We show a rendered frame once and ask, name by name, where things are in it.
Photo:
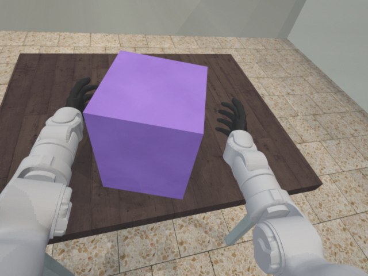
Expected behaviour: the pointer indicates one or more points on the robot left hand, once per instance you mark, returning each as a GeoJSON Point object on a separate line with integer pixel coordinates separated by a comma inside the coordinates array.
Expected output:
{"type": "Point", "coordinates": [78, 95]}

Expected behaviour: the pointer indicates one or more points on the table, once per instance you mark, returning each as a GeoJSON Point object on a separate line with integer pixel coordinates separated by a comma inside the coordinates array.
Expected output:
{"type": "Point", "coordinates": [40, 85]}

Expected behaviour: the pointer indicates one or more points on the right robot forearm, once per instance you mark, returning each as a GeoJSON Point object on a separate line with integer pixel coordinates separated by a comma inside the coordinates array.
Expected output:
{"type": "Point", "coordinates": [263, 195]}

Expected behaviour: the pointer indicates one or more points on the robot right hand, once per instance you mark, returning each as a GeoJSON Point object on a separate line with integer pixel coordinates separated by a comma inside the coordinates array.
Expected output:
{"type": "Point", "coordinates": [238, 118]}

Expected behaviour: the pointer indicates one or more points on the left robot upper arm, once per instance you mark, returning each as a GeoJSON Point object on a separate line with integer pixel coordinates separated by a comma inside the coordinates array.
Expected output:
{"type": "Point", "coordinates": [32, 213]}

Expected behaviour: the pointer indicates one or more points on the carton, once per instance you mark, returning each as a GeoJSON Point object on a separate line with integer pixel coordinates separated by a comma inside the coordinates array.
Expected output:
{"type": "Point", "coordinates": [146, 122]}

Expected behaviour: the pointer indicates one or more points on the right robot upper arm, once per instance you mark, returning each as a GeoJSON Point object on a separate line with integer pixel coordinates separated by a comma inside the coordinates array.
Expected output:
{"type": "Point", "coordinates": [290, 246]}

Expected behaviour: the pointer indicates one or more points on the left robot forearm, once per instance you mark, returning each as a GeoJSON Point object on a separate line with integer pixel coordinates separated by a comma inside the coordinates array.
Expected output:
{"type": "Point", "coordinates": [53, 153]}

